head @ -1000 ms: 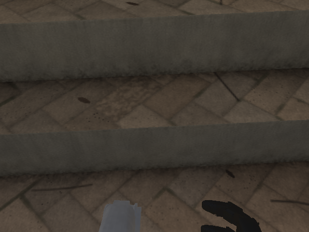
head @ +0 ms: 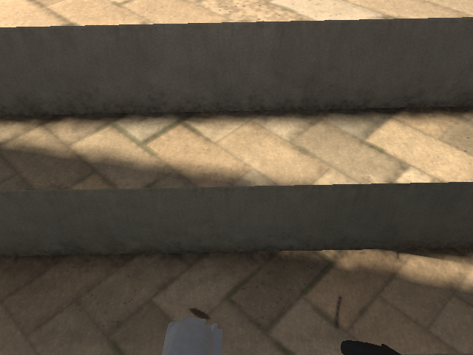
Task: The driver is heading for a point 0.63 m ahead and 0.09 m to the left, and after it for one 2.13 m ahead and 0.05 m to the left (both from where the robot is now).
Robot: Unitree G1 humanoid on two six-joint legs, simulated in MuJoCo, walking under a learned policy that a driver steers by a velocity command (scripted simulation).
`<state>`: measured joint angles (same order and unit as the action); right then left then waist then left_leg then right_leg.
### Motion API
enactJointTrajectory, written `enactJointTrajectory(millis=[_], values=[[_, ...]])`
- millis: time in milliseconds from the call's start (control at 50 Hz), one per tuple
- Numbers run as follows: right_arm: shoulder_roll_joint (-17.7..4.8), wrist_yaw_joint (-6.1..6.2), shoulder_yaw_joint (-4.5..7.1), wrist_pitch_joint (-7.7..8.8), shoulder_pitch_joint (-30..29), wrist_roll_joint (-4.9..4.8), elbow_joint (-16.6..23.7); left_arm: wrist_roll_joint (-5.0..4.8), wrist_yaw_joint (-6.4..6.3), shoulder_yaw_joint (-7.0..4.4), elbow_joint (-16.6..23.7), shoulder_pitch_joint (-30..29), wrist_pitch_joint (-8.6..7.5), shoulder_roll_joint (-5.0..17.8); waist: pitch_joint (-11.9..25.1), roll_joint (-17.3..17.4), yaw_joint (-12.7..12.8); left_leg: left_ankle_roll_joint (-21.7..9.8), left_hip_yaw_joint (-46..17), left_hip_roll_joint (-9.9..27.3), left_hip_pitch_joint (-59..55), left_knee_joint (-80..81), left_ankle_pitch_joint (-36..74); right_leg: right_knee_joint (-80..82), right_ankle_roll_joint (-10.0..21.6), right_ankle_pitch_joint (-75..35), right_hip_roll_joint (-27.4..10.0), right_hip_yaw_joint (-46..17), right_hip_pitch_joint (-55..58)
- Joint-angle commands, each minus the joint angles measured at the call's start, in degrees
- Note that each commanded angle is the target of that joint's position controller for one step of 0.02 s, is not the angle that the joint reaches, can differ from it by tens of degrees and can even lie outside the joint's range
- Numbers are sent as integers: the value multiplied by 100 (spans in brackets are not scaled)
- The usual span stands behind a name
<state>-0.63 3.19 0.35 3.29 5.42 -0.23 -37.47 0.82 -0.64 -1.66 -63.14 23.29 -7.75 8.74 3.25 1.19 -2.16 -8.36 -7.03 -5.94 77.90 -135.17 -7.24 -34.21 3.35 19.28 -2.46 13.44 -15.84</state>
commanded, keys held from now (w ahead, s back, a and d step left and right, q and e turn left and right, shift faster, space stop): q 0.24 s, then w+q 0.28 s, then w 0.06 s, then w+e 0.42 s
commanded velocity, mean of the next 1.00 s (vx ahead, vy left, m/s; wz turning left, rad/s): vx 0.34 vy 0.00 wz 0.25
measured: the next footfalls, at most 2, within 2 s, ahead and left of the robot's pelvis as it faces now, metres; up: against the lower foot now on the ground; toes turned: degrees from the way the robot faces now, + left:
left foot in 0.22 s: +0.26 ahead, +0.11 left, +0.21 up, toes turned +13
right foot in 0.90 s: +0.52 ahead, -0.03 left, +0.42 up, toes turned +11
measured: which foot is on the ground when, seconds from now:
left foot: up 0.00-0.20, down 0.22-0.90, up 0.92-1.00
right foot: down 0.00-0.22, up 0.24-0.88, down 0.90-1.00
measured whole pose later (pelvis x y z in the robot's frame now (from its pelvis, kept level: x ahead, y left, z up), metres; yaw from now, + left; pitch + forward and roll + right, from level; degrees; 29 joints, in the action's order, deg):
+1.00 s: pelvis +0.38 +0.01 +0.33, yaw +9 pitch +2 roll -3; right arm -11.3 -2.0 3.1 8.0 15.0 2.8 -47.0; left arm 0.9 -2.6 -1.7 -48.0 8.9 1.6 9.4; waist 2.3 0.9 -0.2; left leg -7.2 -4.1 -0.1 33.6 -90.6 9.4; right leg -65.8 10.0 28.2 7.5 5.8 -43.8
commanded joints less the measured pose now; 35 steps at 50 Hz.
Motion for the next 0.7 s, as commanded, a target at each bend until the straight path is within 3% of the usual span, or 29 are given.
enactJointTrajectory(millis=[20, 40, 80, 100, 120, 140, 160, 180, 200, 220, 240, 260, 280, 300, 320, 340, 360, 380, 400, 420, 460, 480, 520, 540, 560, 580, 620, 680, 700], values=[[-217, 94, 35, -160, -88, 31, 362, -7, -70, -28, 408, -122, -224, 445, -1111, 110, -189, 94, 198, 157, 141, 651, -84, 2296, 172, -1165, -1276, -523, -620], [-248, 80, -8, -189, -282, 80, 514, -127, -96, -66, 442, -30, -172, 514, -999, -7, -229, 136, 482, 409, -50, 1916, -55, 2369, 35, -1018, -990, -255, -436], [-293, 14, 21, -326, -958, 147, 784, -18, -249, -219, 423, 701, -75, 746, -444, -559, 207, 188, 1275, 632, 65, 2460, -513, 2590, 375, -1605, -983, -364, 877], [-184, -80, -64, -438, -1300, 72, 920, -85, -354, -355, 469, 987, -8, 1106, -175, -1004, 463, 123, 1820, 877, -10, 3135, -1429, 3238, 615, -2380, -1256, -352, 1745], [4, -99, -105, -507, -1339, 63, 940, -29, -378, -375, 484, 952, 95, 972, -61, -1244, 478, 37, 1826, 1111, -224, 3387, -1783, 3089, 728, -3264, -1240, -202, 2233], [-56, -149, -139, -555, -1203, -31, 807, -103, -422, -326, 581, 738, 161, 770, 14, -1025, 464, -48, 2244, 998, -1125, 4439, -2158, 2998, 770, -4081, -1039, 205, 2069], [1, -165, -172, -538, -831, -51, 733, -203, -457, -288, 831, 466, 117, 931, 358, -1195, 246, -187, 2343, 843, -2164, 4911, -2538, 2426, 699, -7105, -1197, 416, 2130], [-279, -148, -113, -531, -374, -9, 591, -295, -427, -308, 943, 292, 21, 1143, 774, -1175, 24, -284, 2525, 532, -3126, 5180, -2539, 1863, 752, -10182, -1554, 373, 2138], [-637, -103, -19, -551, 488, 74, 417, -387, -332, -380, 1099, 112, -51, 1528, 1399, -1397, -301, -417, 2254, 270, -4163, 5789, -2639, 849, 726, -11489, -1737, 242, 2263], [-971, -68, 76, -531, 1210, 124, 274, -492, -144, -455, 1299, -8, -75, 1843, 2140, -1599, -591, -465, 1762, -92, -5469, 6932, -2487, -519, 675, -11625, -1598, 96, 2187], [-1277, -7, 225, -528, 1525, 163, 166, -348, 35, -475, 1732, -385, -185, 1861, 2186, -1242, -813, -788, -138, 356, -6524, 7836, -2370, -2052, 324, -9485, -1231, -242, 390], [-1955, 63, 518, -637, 1211, 173, 216, -176, 303, -380, 2331, -1054, -169, 1336, 2154, 632, -818, -1563, -3493, 1449, -6734, 10157, -3658, -4564, -51, -2392, 179, -471, -1594], [-2231, 51, 706, -713, 285, 264, 616, 126, 392, -373, 2713, -1505, -84, 887, 2267, 418, -595, -1647, -5132, 1757, -6242, 11504, -4918, -7901, -184, -1045, 578, -1871, -2477], [-2105, -42, 659, -659, -208, 353, 445, 220, 287, -241, 3107, -1583, 39, 248, 1872, 568, -84, -1204, -4570, 1745, -5792, 11492, -4963, -9126, -119, -1682, 471, -2144, -3171], [-1855, -72, 616, -520, 42, 246, -1, 262, 133, -147, 3402, -2020, 170, -16, 851, 172, 49, -831, -3983, 1756, -5167, 11171, -4563, -9644, 3, -1972, 448, -1950, -3823], [-1343, -81, 451, -375, 246, 200, -484, 334, 28, 15, 3465, -1835, 241, -301, -76, -293, 383, -488, -3145, 1473, -4491, 10821, -4054, -9645, 111, -2041, 364, -1919, -4260], [-884, -117, 296, -314, 177, 240, -785, 303, -13, 84, 3290, -1272, 303, -346, -491, -352, 743, -233, -2352, 1236, -4018, 10635, -3637, -9494, 163, -2123, 293, -1851, -4259], [-789, -175, 254, -230, 29, 237, -812, 271, -50, 98, 3051, -793, 372, -297, -629, -352, 964, -122, -1564, 1021, -3765, 10484, -3088, -9024, 167, -2408, 210, -1837, -4062], [-801, -207, 241, -146, 106, 222, -897, 239, -81, 120, 2990, -714, 436, -303, -655, -332, 1010, -77, -1198, 934, -3802, 10385, -2591, -8650, 103, -2607, 139, -1807, -4127], [-961, -260, 266, -17, 344, 149, -968, 202, -117, 174, 3055, -966, 500, -317, -771, -174, 890, -49, -901, 847, -3898, 10375, -2104, -8500, 49, -2500, 100, -1699, -4311], [-1378, -301, 372, 205, 464, 157, -938, 226, -176, 209, 3167, -1469, 567, -263, -696, -249, 667, -49, -885, 764, -4107, 10505, -1832, -8022, 6, -2578, 72, -1407, -4584], [-1366, -275, 367, 236, 749, 214, -988, 142, -222, 234, 3165, -1648, 568, -363, -414, 68, 491, -250, -1076, 858, -4515, 10550, -1645, -8859, 16, -2473, 203, -1252, -4851], [-1513, -231, 401, 246, 1201, 149, -981, 179, -254, 307, 3299, -2081, 566, -507, -215, 138, 208, -313, -1744, 1143, -5503, 10918, -1926, -9593, -1, -2230, 95, -1310, -5890], [-1600, -238, 451, 271, 1403, 200, -1060, 180, -286, 339, 3424, -2298, 499, -624, -107, 460, 26, -415, -2132, 1363, -6162, 11183, -2010, -10534, 70, -1711, 133, -1347, -6597], [-1683, -263, 482, 304, 1612, 251, -1125, 151, -292, 373, 3564, -2587, 460, -666, -189, 436, -91, -436, -2297, 1522, -6675, 11461, -2228, -10836, 73, -1196, 71, -1432, -7238], [-1653, -304, 468, 371, 1798, 305, -1264, 178, -298, 407, 3650, -2899, 434, -709, -323, 444, -200, -432, -2351, 1640, -6995, 11599, -2348, -11176, 110, -851, -25, -1356, -7765], [-1444, -294, 413, 490, 2065, 213, -1529, 221, -259, 429, 3726, -3241, 473, -749, -447, 233, -263, -250, -2053, 1708, -7241, 11739, -2372, -10960, 148, -729, -192, -1254, -8057], [-1346, -200, 384, 515, 2173, 176, -1804, 62, -211, 513, 3902, -3690, 568, -862, -563, 174, -262, -96, -1505, 1686, -7024, 12374, -2056, -10123, 171, -541, -266, -946, -7760], [-1354, -176, 388, 523, 2200, 189, -1881, 46, -169, 520, 4037, -3874, 610, -871, -557, 293, -265, -200, -1347, 1718, -6944, 12721, -1895, -9787, 219, -403, -239, -819, -7544]])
